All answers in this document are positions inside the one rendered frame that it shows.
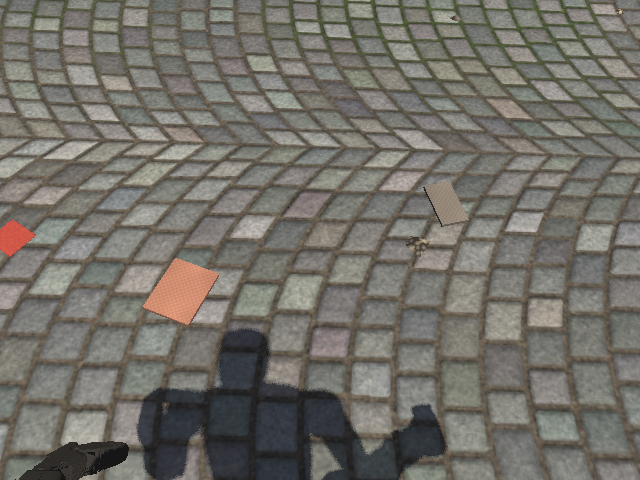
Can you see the robot left hand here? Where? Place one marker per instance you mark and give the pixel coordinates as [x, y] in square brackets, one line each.
[73, 461]

